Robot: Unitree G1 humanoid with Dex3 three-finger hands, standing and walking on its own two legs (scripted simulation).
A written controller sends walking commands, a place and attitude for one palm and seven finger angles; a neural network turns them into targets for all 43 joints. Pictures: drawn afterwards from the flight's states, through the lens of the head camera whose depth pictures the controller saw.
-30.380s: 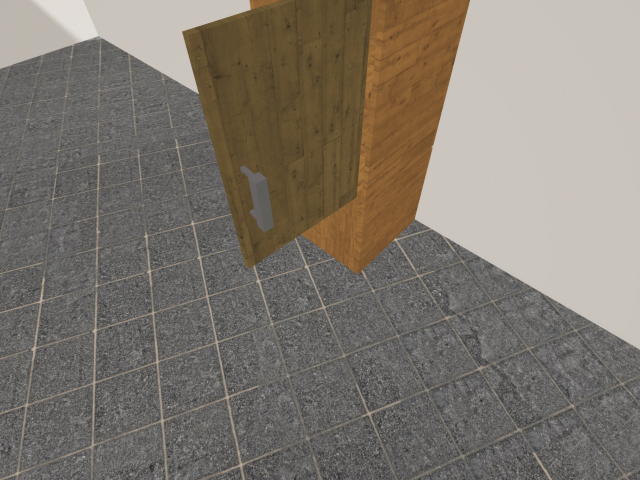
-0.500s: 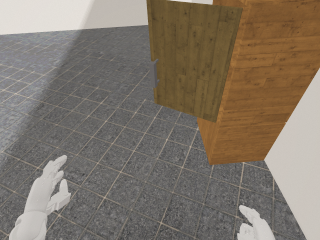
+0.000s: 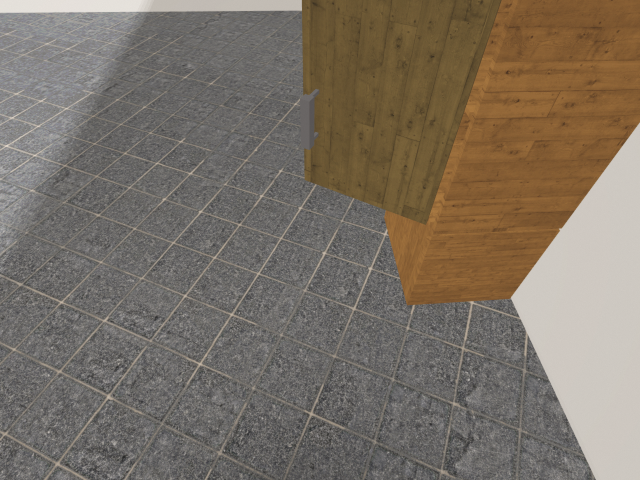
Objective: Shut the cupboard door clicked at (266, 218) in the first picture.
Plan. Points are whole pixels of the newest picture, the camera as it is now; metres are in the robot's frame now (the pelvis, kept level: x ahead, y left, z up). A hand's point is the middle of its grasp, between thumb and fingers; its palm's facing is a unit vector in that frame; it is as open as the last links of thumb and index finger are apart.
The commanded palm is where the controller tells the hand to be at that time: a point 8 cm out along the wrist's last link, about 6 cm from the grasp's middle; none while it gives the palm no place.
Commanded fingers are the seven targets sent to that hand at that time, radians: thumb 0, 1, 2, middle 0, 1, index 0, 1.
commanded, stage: let the arm hang, fingers relaxed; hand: left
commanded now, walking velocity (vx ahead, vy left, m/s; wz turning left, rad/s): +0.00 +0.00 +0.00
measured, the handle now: (311, 119) +0.97 +0.08 -0.10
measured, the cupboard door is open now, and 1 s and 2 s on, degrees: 57 57 57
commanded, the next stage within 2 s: look to check the result in 0.48 s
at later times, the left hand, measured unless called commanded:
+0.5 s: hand out of the picture +0.00 +0.16 -0.18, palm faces +0.01 -0.99 -0.17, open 7.4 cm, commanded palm none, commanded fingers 0.00 0.90 0.90 -0.20 -0.30 -0.20 -0.30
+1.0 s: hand out of the picture +0.02 +0.17 -0.17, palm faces +0.01 -0.98 -0.21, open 7.4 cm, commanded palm none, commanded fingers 0.00 0.90 0.90 -0.20 -0.30 -0.20 -0.30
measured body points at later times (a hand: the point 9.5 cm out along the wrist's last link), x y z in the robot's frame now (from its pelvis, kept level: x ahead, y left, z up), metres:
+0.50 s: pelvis +0.01 +0.00 +0.00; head +0.01 +0.00 +0.45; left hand +0.01 +0.21 -0.16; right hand -0.01 -0.22 -0.16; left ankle +0.07 +0.12 -0.74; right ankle -0.01 -0.12 -0.74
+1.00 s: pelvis +0.02 -0.01 +0.00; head +0.04 -0.01 +0.45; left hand +0.02 +0.22 -0.16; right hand +0.03 -0.24 -0.16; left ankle +0.07 +0.12 -0.74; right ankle -0.01 -0.12 -0.74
